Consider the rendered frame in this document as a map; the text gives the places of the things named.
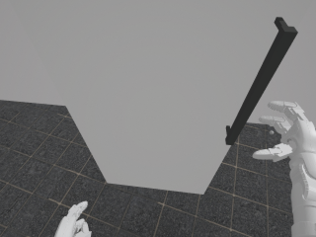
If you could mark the left robot hand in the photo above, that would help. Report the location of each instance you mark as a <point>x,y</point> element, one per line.
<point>69,226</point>

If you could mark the handle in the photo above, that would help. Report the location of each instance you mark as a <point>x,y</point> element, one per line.
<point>284,38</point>

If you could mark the right robot hand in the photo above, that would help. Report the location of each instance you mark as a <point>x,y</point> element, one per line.
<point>302,133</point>

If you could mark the fridge door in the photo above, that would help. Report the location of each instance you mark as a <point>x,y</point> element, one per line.
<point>152,84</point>

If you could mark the robot right forearm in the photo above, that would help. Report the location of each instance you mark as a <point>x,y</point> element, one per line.
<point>303,194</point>

